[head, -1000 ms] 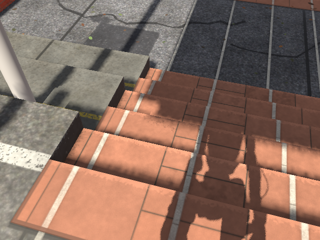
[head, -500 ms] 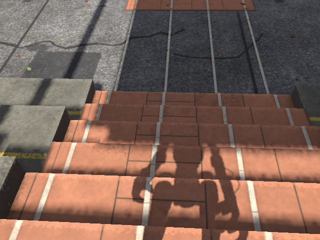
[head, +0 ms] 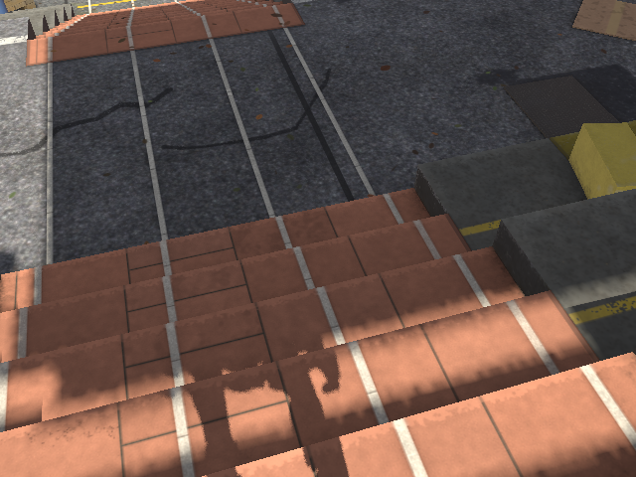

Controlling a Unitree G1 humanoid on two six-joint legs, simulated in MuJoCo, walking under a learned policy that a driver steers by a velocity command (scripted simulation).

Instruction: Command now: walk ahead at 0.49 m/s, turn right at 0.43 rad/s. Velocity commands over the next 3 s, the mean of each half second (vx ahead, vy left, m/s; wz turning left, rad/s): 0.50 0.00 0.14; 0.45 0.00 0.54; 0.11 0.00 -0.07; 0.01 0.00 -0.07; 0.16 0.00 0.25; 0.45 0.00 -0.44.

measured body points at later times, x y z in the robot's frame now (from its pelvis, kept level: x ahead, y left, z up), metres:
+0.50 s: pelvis +0.24 -0.05 -0.01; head +0.24 -0.06 +0.44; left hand +0.17 +0.18 -0.15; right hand +0.36 -0.28 -0.14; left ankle +0.24 +0.09 -0.66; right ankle +0.23 -0.14 -0.75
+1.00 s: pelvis +0.49 +0.06 -0.16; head +0.50 +0.06 +0.29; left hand +0.38 +0.26 -0.30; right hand +0.65 -0.15 -0.30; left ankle +0.47 +0.14 -0.89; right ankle +0.42 -0.13 -0.69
